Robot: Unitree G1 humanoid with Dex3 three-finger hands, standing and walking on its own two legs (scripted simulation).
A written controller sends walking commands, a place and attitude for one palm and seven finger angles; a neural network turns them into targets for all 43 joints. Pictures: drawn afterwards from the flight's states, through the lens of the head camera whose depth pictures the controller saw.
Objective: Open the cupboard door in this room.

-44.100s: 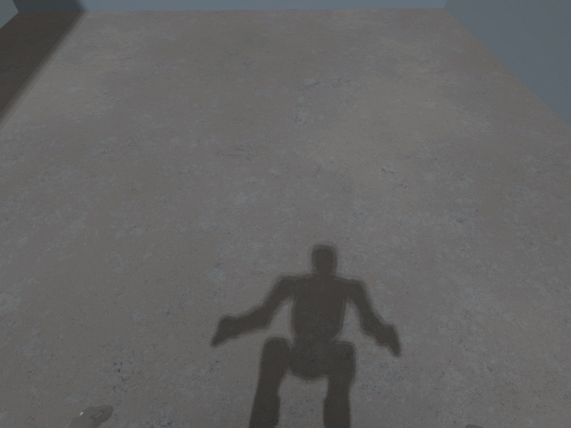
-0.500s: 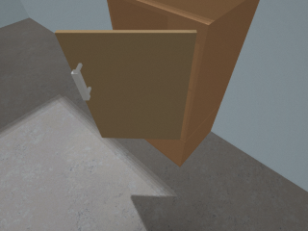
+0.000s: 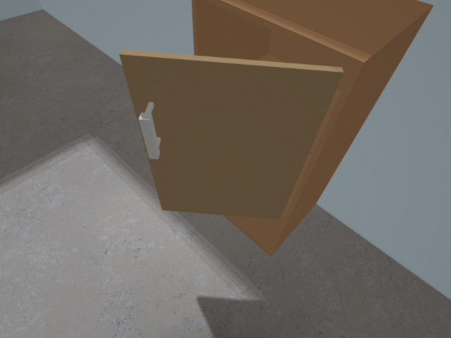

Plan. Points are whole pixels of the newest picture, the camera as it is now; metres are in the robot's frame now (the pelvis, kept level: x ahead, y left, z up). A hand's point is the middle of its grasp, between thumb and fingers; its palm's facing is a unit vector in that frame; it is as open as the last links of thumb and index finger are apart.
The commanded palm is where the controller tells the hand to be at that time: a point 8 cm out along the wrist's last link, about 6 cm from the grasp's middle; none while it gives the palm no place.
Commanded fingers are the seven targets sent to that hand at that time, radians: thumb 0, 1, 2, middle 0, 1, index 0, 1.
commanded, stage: come to a stop and stand still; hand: left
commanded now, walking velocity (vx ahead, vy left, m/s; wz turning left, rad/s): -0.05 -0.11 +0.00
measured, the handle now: (152, 131) +0.52 +0.22 +0.02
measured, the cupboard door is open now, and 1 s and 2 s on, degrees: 40 40 40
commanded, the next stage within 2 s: look again from close up in 1.66 s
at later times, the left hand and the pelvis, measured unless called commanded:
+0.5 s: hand out of the picture +0.06 +0.18 -0.16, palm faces +0.01 -0.97 -0.25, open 7.4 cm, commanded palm none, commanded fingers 0.00 0.90 0.90 -0.20 -0.30 -0.20 -0.30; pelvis +0.00 -0.01 +0.00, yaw +1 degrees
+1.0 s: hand out of the picture +0.01 +0.22 -0.17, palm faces +0.00 -0.97 -0.24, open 7.4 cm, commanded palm none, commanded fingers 0.00 0.90 0.90 -0.20 -0.30 -0.20 -0.30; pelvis -0.01 +0.02 +0.01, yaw +0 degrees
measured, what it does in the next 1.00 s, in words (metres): steps on the spot: right foot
